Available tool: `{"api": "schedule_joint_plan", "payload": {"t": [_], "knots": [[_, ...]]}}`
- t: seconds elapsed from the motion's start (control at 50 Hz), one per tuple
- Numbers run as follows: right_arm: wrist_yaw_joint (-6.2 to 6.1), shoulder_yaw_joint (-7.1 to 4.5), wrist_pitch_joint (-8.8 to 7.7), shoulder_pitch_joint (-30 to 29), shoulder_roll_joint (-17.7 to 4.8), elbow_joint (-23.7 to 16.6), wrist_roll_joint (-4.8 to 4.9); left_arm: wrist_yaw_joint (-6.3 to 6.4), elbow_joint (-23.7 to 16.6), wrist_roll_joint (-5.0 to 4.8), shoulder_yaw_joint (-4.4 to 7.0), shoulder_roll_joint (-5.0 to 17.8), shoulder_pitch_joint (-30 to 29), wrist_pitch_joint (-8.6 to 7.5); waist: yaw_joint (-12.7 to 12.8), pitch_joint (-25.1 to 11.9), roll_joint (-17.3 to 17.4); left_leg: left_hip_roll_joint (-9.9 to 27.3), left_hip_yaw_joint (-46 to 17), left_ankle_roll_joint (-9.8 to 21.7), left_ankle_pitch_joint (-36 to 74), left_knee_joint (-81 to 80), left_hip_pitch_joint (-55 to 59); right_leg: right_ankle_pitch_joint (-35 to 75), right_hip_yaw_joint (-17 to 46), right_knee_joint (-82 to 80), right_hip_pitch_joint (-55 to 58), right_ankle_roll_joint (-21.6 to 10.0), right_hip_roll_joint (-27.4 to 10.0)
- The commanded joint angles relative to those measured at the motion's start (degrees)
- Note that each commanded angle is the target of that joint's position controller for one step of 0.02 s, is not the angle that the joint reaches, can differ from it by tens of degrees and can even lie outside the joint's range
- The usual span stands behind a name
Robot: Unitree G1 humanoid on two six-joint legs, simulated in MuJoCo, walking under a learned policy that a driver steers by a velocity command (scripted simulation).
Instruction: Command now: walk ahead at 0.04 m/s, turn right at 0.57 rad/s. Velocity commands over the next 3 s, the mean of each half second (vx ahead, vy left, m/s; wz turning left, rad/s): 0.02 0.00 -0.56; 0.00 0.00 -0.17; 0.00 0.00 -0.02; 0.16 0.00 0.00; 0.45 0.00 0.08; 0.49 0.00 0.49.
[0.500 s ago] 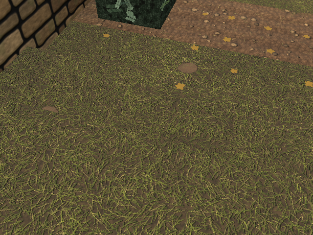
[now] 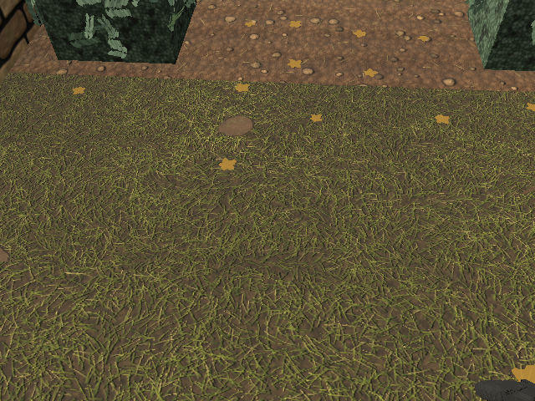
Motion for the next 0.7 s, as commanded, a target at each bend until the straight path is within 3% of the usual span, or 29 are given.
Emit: {"api": "schedule_joint_plan", "payload": {"t": [0.02,0.08,0.12,0.16,0.18,0.2,0.22,0.24,0.26,0.28,0.3,0.32,0.34,0.36,0.4,0.44,0.48,0.54,0.58,0.62,0.66,0.68,0.7], "knots": [[-0.30,-0.41,1.45,7.8,-2.9,-1.2,-0.40,-0.24,-7.4,0.04,1.83,9.2,-3.0,-0.83,-3.7,-5.0,-5.8,-1.1,3.5,-1.5,1.5,-2.6,9.4,20.2,11.5,-2.5,-3.7,-11.8,-12.9],[-1.02,0.17,1.02,5.1,-2.9,-2.6,0.22,-0.73,-9.7,-0.48,1.59,9.1,0.1,-0.12,-0.2,-5.0,-7.2,-2.1,3.3,-1.4,-2.5,-9.7,7.6,17.4,19.0,0.5,1.2,-13.4,-15.8],[-1.24,0.46,0.60,5.2,-3.1,-3.1,0.93,-0.81,-10.9,-0.56,1.35,9.1,0.6,0.29,0.9,-6.0,-7.7,-3.4,3.1,-1.2,-3.6,-15.0,6.9,20.3,23.5,3.1,4.8,-14.2,-17.1],[-1.11,0.60,0.24,7.5,-3.2,-3.0,1.76,-1.13,-11.8,-0.96,1.17,9.7,-1.5,1.11,-0.3,-6.7,-6.6,-4.8,3.9,0.0,0.4,-24.3,10.4,22.3,25.4,5.9,4.5,-13.8,-16.2],[-0.99,0.49,-0.05,9.1,-3.4,-2.7,2.36,-1.54,-11.9,-1.27,0.92,9.8,-2.8,1.74,-1.6,-6.7,-5.8,-5.5,4.7,1.5,5.9,-31.1,14.6,21.4,25.3,6.9,2.2,-13.3,-15.1],[-0.93,0.11,-0.51,10.2,-4.5,-2.8,2.97,-2.12,-11.4,-1.57,0.14,8.5,-2.5,2.43,-2.5,-6.6,-4.1,-4.2,4.1,4.4,16.6,-37.8,20.2,16.8,24.7,8.4,-1.4,-11.4,-13.5],[-1.43,-1.32,-1.42,11.0,-8.4,-3.2,3.03,-2.36,-10.6,-1.74,-1.13,5.1,1.5,2.81,-2.0,-8.6,0.2,2.8,-0.9,10.5,34.3,-40.8,28.0,2.9,21.6,14.1,-5.3,-6.1,-9.0],[-1.76,-2.96,-2.99,11.6,-15.0,-4.8,1.81,-1.76,-13.6,-1.20,-2.60,0.1,3.5,2.93,0.4,-11.5,12.2,19.0,-17.3,29.4,65.4,-38.6,39.8,-25.8,8.5,28.5,-21.3,3.5,2.3],[-1.06,-3.26,-3.60,12.2,-13.4,-5.0,-2.31,-0.41,-14.0,-0.05,-0.98,6.0,1.8,2.71,-3.1,-8.1,4.2,25.6,-19.9,33.6,63.5,-41.7,38.2,-33.1,5.7,40.2,-29.1,8.5,-0.1],[-0.47,-3.05,-3.73,11.0,-11.2,-4.4,-1.41,0.85,-12.7,0.41,-0.43,8.3,-0.4,3.15,-2.8,-6.1,0.2,22.5,-14.7,29.7,56.8,-42.8,34.2,-29.9,4.3,47.9,-28.3,10.8,-3.1],[0.57,-2.05,-3.82,5.8,-7.9,-5.6,0.19,2.00,-11.9,0.86,0.04,9.5,-0.1,3.58,-0.2,-4.1,1.7,16.7,-8.0,24.3,53.5,-42.0,29.4,-25.0,3.2,53.7,-26.2,12.1,-3.5],[0.78,-1.18,-3.62,1.6,-5.6,-7.8,1.16,2.07,-10.7,1.11,-0.06,9.1,1.2,3.70,0.6,-4.2,4.1,13.0,-2.8,21.4,55.8,-41.5,25.5,-19.3,2.7,56.7,-23.3,13.0,-2.3],[0.56,-1.45,-3.19,0.3,-6.4,-9.1,1.27,1.34,-11.1,1.78,-0.63,8.1,0.8,3.45,0.7,-4.1,4.6,11.6,0.4,20.5,55.7,-41.5,22.8,-15.6,0.7,60.2,-21.3,13.2,-2.1],[0.32,-1.26,-3.42,0.1,-6.7,-10.0,1.14,0.77,-11.1,1.11,-0.30,9.1,0.4,3.10,0.2,-4.0,3.8,11.3,1.7,20.6,53.5,-43.1,23.7,-12.8,1.1,60.0,-21.9,13.1,-2.1],[-0.33,-1.31,-3.16,5.9,-7.4,-8.8,0.08,0.27,-10.7,-0.52,-0.30,8.4,-0.1,3.15,-2.4,-4.2,3.9,11.6,3.4,21.7,51.6,-43.1,29.5,-8.6,2.7,59.7,-24.3,13.1,-2.2],[0.69,-0.95,-2.43,9.8,-7.1,-7.5,-0.35,0.80,-10.6,-0.99,0.29,9.2,-1.5,2.99,-3.6,-3.7,4.8,13.1,3.1,22.7,53.3,-42.6,34.4,-6.8,5.3,57.1,-26.7,13.3,-1.8],[2.33,-0.90,-2.28,8.7,-7.2,-7.2,0.44,1.74,-10.3,-0.85,0.56,9.8,-1.7,2.96,-2.5,-3.5,5.9,14.0,3.9,23.0,53.0,-42.2,35.7,-6.8,5.3,52.1,-25.9,13.7,-2.7],[4.21,-0.71,-2.93,7.4,-6.4,-6.8,1.18,2.36,-9.4,0.36,-0.15,7.8,-0.9,4.18,-1.1,-3.3,5.7,13.4,5.6,21.8,48.7,-40.3,33.2,-7.7,2.3,42.4,-20.9,15.3,-5.8],[4.87,-1.13,-3.60,4.4,-7.3,-7.4,1.91,1.95,-9.3,0.37,-1.33,5.2,0.1,4.96,0.1,-2.9,5.0,12.1,7.3,19.6,42.5,-38.7,27.0,-9.4,-2.5,31.2,-12.1,15.8,-8.9],[4.73,-2.50,-3.54,5.9,-10.3,-6.6,2.08,1.58,-10.4,0.39,-2.16,4.2,-1.6,5.37,-1.8,-1.6,5.9,13.1,5.0,19.7,36.2,-38.0,23.5,-14.5,-6.5,23.8,-7.0,14.5,-8.6],[4.61,-3.58,-3.17,7.7,-12.2,-5.8,2.21,1.82,-10.9,-0.27,-2.35,5.1,-1.7,5.24,-3.2,-1.3,5.9,15.5,1.6,21.2,32.0,-37.5,24.9,-14.2,-7.9,16.6,-5.8,12.4,-8.0],[4.75,-3.33,-2.88,7.1,-11.4,-5.2,2.86,1.93,-10.4,-1.15,-2.49,5.2,-1.0,5.05,-2.6,-1.3,4.9,15.9,0.5,21.2,29.0,-37.3,25.5,-8.5,-8.6,9.4,-3.9,11.1,-7.9],[5.13,-2.51,-2.43,5.5,-9.6,-4.5,3.45,1.69,-9.9,-2.18,-2.83,4.5,-0.3,4.75,-1.3,-1.6,4.7,14.9,0.3,19.3,25.8,-35.8,23.8,0.3,-8.5,1.5,0.3,9.3,-7.8]]}}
